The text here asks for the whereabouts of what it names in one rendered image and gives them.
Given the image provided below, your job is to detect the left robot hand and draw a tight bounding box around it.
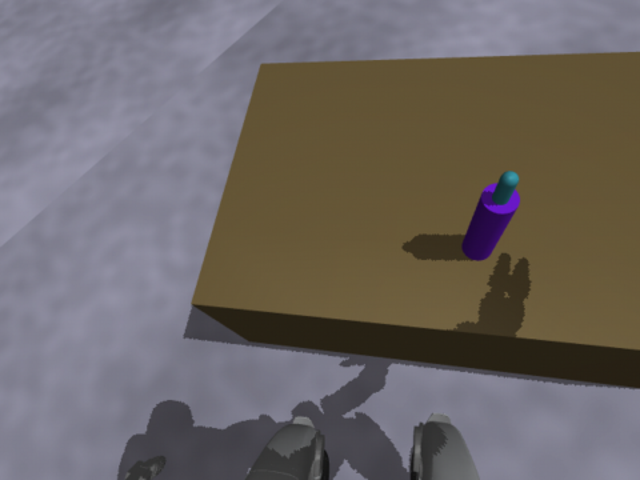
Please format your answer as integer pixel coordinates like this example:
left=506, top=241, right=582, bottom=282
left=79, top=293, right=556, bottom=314
left=125, top=456, right=166, bottom=480

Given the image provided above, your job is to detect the bottle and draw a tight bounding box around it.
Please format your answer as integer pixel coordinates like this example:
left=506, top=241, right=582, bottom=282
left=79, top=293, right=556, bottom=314
left=462, top=171, right=520, bottom=261

